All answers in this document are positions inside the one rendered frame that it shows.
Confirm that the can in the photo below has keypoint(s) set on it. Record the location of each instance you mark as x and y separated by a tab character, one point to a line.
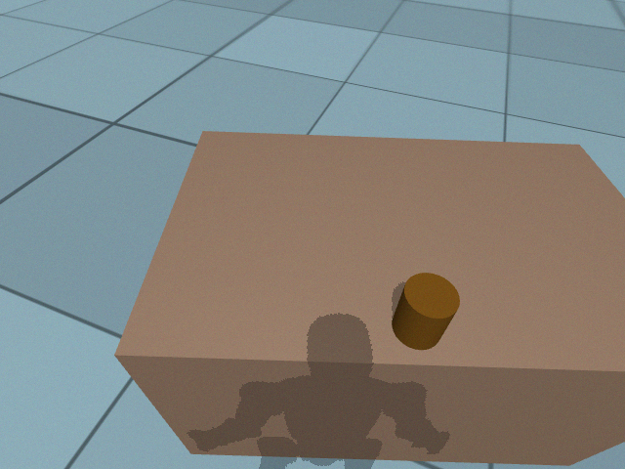
426	307

